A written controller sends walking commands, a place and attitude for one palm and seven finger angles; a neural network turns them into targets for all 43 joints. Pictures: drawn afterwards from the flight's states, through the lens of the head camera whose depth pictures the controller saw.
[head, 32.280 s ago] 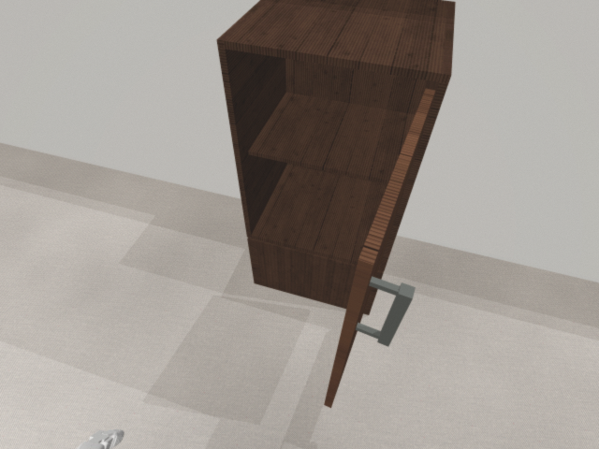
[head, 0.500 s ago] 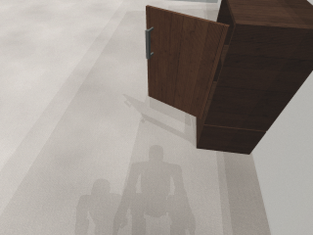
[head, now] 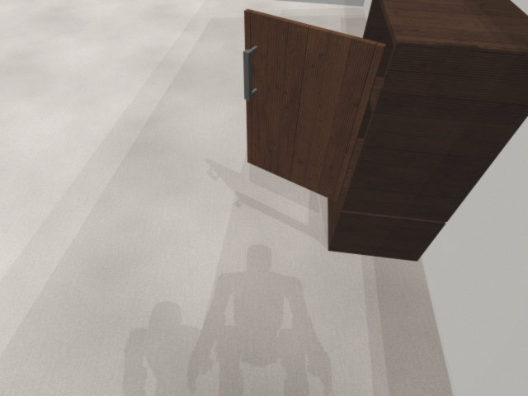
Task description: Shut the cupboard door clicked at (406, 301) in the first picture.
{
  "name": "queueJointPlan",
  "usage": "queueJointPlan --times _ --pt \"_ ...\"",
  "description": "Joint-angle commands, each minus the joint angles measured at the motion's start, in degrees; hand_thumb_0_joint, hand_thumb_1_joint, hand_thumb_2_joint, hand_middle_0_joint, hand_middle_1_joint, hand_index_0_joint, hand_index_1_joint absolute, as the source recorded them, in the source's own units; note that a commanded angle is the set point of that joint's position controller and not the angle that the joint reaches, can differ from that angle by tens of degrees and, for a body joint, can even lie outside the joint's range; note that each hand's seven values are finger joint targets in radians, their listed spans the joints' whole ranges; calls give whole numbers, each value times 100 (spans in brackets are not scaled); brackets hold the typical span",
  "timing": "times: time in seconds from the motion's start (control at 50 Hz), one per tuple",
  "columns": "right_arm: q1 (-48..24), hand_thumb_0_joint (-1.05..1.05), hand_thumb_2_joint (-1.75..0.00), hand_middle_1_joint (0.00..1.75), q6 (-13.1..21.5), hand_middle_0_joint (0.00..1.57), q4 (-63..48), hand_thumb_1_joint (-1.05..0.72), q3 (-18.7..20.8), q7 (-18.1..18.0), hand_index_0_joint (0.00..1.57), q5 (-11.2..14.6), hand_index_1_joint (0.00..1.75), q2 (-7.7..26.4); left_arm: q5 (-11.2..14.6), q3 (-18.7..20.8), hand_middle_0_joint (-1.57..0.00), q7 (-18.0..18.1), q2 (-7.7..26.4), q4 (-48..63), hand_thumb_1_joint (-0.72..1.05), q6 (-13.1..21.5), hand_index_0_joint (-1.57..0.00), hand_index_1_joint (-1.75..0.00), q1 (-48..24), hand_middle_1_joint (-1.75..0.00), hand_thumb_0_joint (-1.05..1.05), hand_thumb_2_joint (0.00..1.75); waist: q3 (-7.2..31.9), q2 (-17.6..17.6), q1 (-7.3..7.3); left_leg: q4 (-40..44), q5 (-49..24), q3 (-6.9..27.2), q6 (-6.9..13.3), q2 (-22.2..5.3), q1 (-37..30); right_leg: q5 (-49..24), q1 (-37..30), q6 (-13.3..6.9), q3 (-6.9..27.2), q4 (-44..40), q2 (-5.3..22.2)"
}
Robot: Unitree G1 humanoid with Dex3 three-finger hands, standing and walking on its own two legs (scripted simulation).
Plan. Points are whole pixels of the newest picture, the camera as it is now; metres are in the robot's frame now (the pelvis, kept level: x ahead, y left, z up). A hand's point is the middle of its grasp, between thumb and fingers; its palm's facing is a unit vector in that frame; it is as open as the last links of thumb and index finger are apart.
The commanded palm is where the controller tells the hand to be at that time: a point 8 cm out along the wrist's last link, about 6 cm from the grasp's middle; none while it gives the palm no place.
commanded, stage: look to check the result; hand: left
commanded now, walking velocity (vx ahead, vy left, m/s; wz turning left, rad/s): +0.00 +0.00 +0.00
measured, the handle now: (251, 73) +1.03 +0.09 -0.03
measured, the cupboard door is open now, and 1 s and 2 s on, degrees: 66 66 66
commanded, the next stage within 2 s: walk to a spot facing it in 0.44 s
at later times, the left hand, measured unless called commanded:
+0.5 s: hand out of the picture +0.06 +0.21 -0.17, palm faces -0.02 -0.96 -0.27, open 7.4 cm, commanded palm none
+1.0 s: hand out of the picture +0.03 +0.21 -0.20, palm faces +0.20 -0.95 -0.23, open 7.4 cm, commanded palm none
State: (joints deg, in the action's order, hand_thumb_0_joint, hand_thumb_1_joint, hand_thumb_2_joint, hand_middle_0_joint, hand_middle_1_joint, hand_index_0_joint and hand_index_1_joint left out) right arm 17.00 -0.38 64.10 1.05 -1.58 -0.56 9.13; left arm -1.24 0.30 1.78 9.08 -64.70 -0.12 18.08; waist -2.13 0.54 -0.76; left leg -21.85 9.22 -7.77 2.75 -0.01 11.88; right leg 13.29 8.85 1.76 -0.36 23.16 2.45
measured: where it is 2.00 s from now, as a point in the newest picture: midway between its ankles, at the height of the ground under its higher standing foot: outside the picture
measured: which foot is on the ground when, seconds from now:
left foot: down 0.00-1.00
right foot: down 0.00-0.94, up 0.96-1.00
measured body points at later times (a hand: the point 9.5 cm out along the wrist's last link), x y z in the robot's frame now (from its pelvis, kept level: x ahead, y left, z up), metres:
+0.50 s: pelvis +0.02 -0.01 +0.00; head +0.04 -0.01 +0.45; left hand +0.06 +0.26 -0.15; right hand +0.07 -0.28 -0.14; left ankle +0.03 +0.09 -0.74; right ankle -0.01 -0.14 -0.74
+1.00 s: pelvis +0.02 +0.01 -0.03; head +0.07 +0.04 +0.42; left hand +0.02 +0.26 -0.18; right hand +0.12 -0.23 -0.17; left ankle +0.03 +0.10 -0.74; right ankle -0.01 -0.14 -0.72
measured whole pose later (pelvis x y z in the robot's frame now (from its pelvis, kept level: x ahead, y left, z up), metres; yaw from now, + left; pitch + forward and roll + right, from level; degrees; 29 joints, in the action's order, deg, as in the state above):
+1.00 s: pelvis +0.02 +0.01 -0.03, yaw +12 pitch +0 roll +0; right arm 11.4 -2.4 55.9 2.6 0.6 -1.2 11.5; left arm -1.2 3.0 1.6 13.2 -55.8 -3.3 11.1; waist -7.2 2.5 -1.4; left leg -39.0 17.3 -3.9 3.0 1.0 20.8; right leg 31.0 17.1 2.6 -5.5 51.1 6.1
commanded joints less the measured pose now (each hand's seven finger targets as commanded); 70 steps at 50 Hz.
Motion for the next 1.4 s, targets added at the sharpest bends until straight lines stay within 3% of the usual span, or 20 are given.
queueJointPlan --times 0.0,0.54,0.62,0.7,0.76,0.8,0.82,0.88,0.9,0.92,0.94,0.98,1.04,1.16,1.22,1.28,1.3,1.32,1.34,1.38 --pt "199 0 -90 30 107 20 -196 -90 144 -14 20 -4 30 861 -7 150 -20 18 780 138 90 97 -20 -30 284 -30 0 90 -179 -8 7 614 397 876 -59 -692 -337 -214 478 -333 327 -492 269" --pt "-800 0 -90 30 174 20 -223 -90 146 42 20 -17 30 1603 18 194 -20 -54 1574 231 90 180 -20 -30 -694 -30 0 90 288 -115 18 571 -926 908 -132 -780 -814 -1061 -119 -326 348 -749 478" --pt "-617 0 -90 30 62 20 -261 -90 63 74 20 -27 30 1124 34 172 -20 5 1194 273 90 51 -20 -30 -481 -30 0 90 332 -97 29 169 -1539 924 -201 -707 -586 -1395 -172 -218 39 -262 583" --pt "-641 0 -90 30 -57 20 -493 -90 158 98 20 -20 30 1185 22 311 -20 36 1361 495 90 -26 -20 -30 -364 -30 0 90 334 39 101 -415 -1709 971 -220 -592 -65 -1668 -282 -312 -81 132 764" --pt "-725 0 -90 30 -139 20 -729 -90 225 134 20 -31 30 1073 10 438 -20 47 1549 719 90 -62 -20 -30 -284 -30 0 90 198 653 175 -1473 -602 653 -362 -206 680 -1936 -430 -801 266 14 1432" --pt "-849 0 -90 30 -201 20 -963 -90 297 144 20 -49 30 1014 -40 494 -20 74 1559 877 90 -60 -20 -30 -303 -30 0 90 7 1117 225 -2701 1668 552 -409 -136 1240 -2676 -401 -1294 429 -94 2005" --pt "-855 0 -90 30 -211 20 -1026 -90 321 160 20 -32 30 968 -83 520 -20 88 1577 981 90 -54 -20 -30 -443 -30 0 90 -143 1086 166 -2891 2100 650 -406 -294 1294 -2738 -204 -1366 338 -48 2184" --pt "-398 0 -90 30 -190 20 -1070 -90 314 230 20 -27 30 887 -40 561 -20 44 1585 1222 90 -56 -20 -30 -724 -30 0 90 17 621 -139 -1336 781 414 -406 -273 408 -2633 149 -762 -438 898 1733" --pt "-55 0 -90 30 -139 20 -1032 -90 369 245 20 -56 30 1120 -5 551 -20 17 1460 1268 90 -84 -20 -30 -661 -30 0 90 308 -196 -285 -595 -811 955 -197 -518 -409 -1761 756 -306 -819 1829 1280" --pt "331 0 -90 30 -90 20 -1037 -90 494 210 20 -125 30 1733 53 484 -20 -2 1059 1455 90 -126 -20 -30 -490 -30 0 90 482 -2005 -363 35 -2838 3010 528 -1883 -884 1503 1801 202 -1027 3179 356" --pt "614 0 -90 30 -123 20 -936 -90 550 149 20 -116 30 1855 -6 440 -20 49 1083 1602 90 -187 -20 -30 -798 -30 0 90 638 -1528 -524 447 -1904 3629 908 -2249 -531 2576 1865 76 -198 3979 159" --pt "197 0 -90 30 -96 20 -1078 -90 517 65 20 -130 30 1666 -15 493 -20 19 1027 1618 90 -200 -20 -30 -1092 -30 0 90 266 -1037 -326 611 -183 3404 777 -1873 -32 1694 2323 29 266 4371 305" --pt "-113 0 -90 30 -20 20 -1216 -90 435 17 20 -121 30 1421 -16 492 -20 -59 953 1522 90 -136 -20 -30 -863 -30 0 90 437 -496 -109 418 -829 2801 686 -1420 -298 1029 2301 134 241 4001 235" --pt "-122 0 -90 30 -82 20 -1247 -90 514 42 20 -119 30 1493 8 459 -20 -49 876 1677 90 -147 -20 -30 -853 -30 0 90 673 -823 -142 321 -788 2869 719 -1213 -361 1093 1946 179 141 2939 -28" --pt "-288 0 -90 30 -144 20 -1335 -90 570 76 20 -133 30 1538 24 445 -20 -25 890 1701 90 -145 -20 -30 -716 -30 0 90 664 -1010 -86 271 -617 3027 634 -1083 73 1064 1266 112 73 2124 -189" --pt "-686 0 -90 30 -199 20 -1495 -90 603 111 20 -80 30 1458 30 503 -20 6 1022 1576 90 -103 -20 -30 -87 -30 0 90 611 -929 253 -96 15 2870 311 -649 1052 266 -112 54 -44 558 -284" --pt "-664 0 -90 30 -206 20 -1542 -90 582 152 20 -25 30 1246 -17 562 -20 36 1359 1574 90 -41 -20 -30 129 -30 0 90 626 -178 355 -765 648 2569 5 -199 1669 391 -733 -103 575 -416 290" --pt "-520 0 -90 30 -202 20 -1624 -90 566 181 20 1 30 864 -108 664 -20 74 1856 1663 90 -1 -20 -30 -14 -30 0 90 404 1440 298 -2287 1919 1395 -485 625 2504 1031 -708 -777 2423 -1146 1972" --pt "-551 0 -90 30 -224 20 -1629 -90 596 217 20 -100 30 1077 -66 578 -20 68 1848 1787 90 -31 -20 -30 -447 -30 0 90 126 1112 152 -3778 2369 1271 -472 429 2237 847 341 -1185 2393 -1203 2539" --pt "-475 0 -90 30 -291 20 -1529 -90 578 261 20 -112 30 991 -40 534 -20 75 1439 1893 90 33 -20 -30 -908 -30 0 90 -17 1056 -109 -4966 1767 1290 -484 73 2361 252 570 -1114 1730 -845 1898"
